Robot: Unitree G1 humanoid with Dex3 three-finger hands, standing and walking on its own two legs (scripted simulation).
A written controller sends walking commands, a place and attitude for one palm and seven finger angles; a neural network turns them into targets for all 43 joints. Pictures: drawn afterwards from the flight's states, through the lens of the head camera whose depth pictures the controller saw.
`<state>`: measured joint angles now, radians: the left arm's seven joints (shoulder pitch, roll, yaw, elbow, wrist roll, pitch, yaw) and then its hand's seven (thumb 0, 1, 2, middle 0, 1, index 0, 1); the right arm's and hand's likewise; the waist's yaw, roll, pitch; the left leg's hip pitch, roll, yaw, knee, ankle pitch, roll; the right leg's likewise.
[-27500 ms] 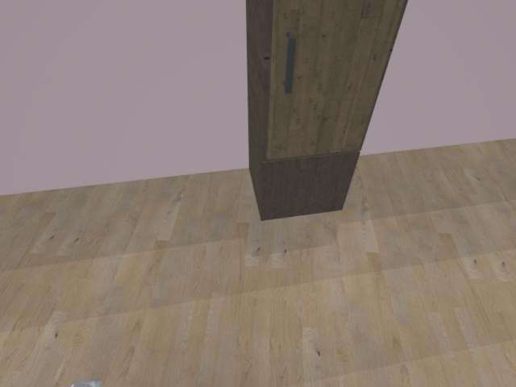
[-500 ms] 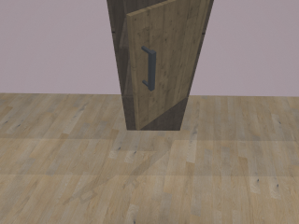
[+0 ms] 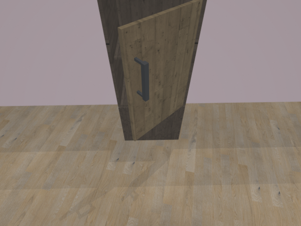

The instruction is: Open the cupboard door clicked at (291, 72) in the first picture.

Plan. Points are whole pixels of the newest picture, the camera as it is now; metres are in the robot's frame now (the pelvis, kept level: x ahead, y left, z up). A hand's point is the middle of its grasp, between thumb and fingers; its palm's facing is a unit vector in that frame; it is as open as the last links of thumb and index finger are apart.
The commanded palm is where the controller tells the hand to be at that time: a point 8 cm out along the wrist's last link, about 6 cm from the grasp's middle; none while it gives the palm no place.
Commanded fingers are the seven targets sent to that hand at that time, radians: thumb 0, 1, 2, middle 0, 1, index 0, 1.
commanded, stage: let the arm hang, fingers relaxed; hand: left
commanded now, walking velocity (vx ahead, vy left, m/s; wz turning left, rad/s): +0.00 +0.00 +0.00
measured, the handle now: (141, 80) +0.59 +0.07 +0.05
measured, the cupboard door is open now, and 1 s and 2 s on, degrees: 41 41 41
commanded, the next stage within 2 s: look to check the result in 0.06 s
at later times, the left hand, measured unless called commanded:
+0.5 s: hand out of the picture +0.02 +0.18 -0.17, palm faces +0.03 -0.97 -0.23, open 7.4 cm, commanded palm none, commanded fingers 0.00 0.90 0.90 -0.20 -0.30 -0.20 -0.30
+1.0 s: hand out of the picture +0.05 +0.19 -0.18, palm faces -0.03 -0.98 -0.22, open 7.4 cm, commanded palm none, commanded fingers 0.00 0.90 0.90 -0.20 -0.30 -0.20 -0.30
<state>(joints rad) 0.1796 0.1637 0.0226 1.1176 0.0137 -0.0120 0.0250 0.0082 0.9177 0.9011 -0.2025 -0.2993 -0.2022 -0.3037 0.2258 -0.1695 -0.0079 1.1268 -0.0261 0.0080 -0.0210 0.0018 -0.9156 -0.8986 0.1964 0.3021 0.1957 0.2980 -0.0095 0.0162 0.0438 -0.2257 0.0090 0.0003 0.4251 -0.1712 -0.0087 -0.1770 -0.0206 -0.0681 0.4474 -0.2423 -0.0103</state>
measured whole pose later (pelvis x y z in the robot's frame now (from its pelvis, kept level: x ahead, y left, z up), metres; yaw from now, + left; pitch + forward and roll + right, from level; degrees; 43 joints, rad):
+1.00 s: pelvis +0.02 +0.00 -0.01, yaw -6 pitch -1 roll +0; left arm 0.23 0.18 0.06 1.09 0.02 0.04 0.01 0.01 0.90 0.90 -0.20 -0.30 -0.20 -0.30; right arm 0.20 -0.17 -0.04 1.07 -0.02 0.03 -0.04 0.00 -0.91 -0.90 0.20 0.30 0.20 0.30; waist 0.01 0.01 0.08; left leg -0.23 0.06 0.08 0.52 -0.26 -0.02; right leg -0.22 0.02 0.02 0.52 -0.28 -0.02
